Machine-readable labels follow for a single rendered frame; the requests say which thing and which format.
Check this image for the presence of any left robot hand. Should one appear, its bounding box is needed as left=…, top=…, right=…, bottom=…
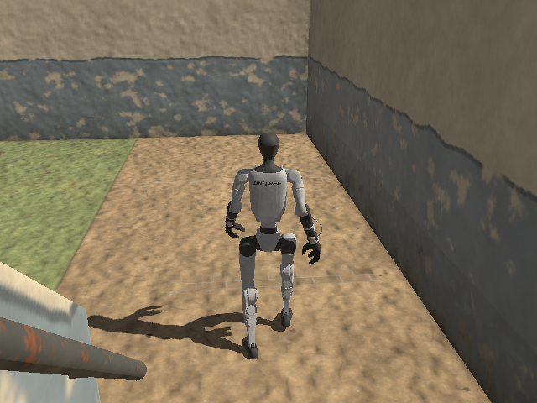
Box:
left=225, top=223, right=245, bottom=238

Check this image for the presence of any robot torso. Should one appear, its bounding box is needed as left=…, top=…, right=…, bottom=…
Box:
left=249, top=165, right=288, bottom=252

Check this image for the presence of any right robot hand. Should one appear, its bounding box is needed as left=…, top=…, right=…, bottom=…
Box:
left=302, top=241, right=321, bottom=264

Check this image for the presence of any right robot foot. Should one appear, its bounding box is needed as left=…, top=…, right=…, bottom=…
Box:
left=281, top=308, right=293, bottom=327

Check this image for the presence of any left robot forearm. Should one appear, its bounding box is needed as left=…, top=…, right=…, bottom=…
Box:
left=225, top=201, right=237, bottom=227

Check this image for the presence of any right robot upper arm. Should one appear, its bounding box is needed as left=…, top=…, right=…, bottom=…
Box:
left=286, top=169, right=308, bottom=217

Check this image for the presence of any right robot forearm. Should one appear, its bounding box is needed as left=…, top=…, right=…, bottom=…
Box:
left=300, top=204, right=319, bottom=244

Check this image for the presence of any left robot upper arm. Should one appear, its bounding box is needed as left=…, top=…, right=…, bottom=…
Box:
left=229, top=169, right=251, bottom=214

